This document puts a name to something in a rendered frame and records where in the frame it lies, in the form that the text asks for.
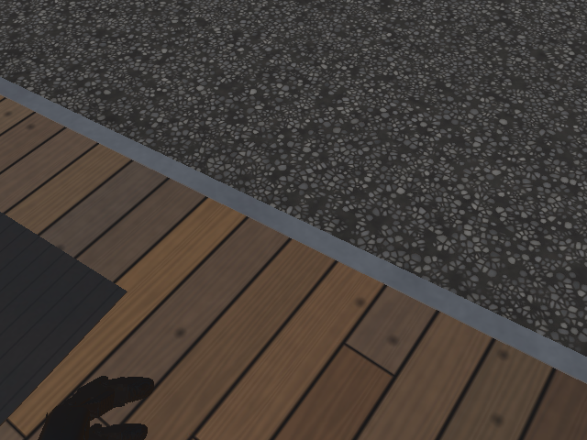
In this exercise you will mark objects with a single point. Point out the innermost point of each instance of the left robot hand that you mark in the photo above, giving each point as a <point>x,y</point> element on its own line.
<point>71,421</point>

